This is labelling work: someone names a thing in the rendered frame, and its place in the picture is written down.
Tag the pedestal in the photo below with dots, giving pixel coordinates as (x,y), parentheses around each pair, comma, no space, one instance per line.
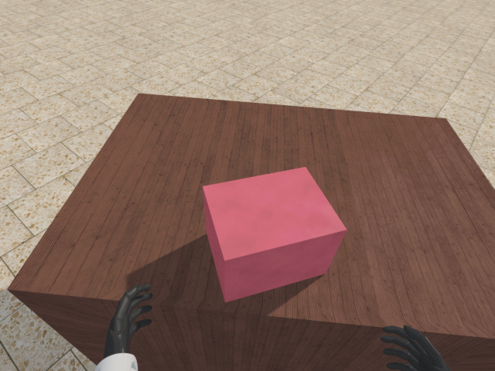
(419,249)

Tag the left robot forearm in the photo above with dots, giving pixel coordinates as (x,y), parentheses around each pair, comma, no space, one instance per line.
(118,362)

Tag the robot right hand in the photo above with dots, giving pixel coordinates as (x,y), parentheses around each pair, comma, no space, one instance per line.
(422,355)

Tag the robot left hand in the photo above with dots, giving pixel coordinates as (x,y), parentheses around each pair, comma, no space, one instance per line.
(121,328)

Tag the carton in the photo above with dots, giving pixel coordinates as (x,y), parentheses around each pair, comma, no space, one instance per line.
(270,230)

